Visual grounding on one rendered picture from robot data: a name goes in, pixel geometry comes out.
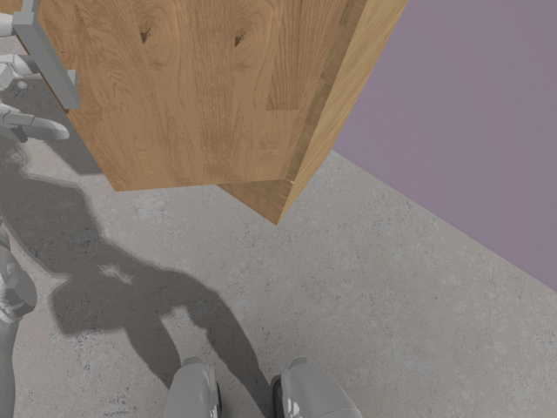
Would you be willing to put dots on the cupboard door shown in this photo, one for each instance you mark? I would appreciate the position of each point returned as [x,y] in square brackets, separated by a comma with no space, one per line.
[190,92]

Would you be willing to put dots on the left robot hand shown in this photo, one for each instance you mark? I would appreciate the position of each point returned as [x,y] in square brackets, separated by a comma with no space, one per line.
[14,124]

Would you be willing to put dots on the handle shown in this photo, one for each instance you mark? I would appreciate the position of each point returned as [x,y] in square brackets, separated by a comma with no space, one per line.
[33,36]

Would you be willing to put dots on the robot right thigh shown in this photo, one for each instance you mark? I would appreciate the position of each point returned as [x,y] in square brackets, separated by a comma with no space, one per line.
[310,391]

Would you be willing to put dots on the right robot shin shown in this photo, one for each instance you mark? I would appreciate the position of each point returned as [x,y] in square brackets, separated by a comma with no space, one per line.
[295,361]

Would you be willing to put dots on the robot left upper arm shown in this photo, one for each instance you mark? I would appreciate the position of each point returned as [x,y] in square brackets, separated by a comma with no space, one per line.
[18,296]

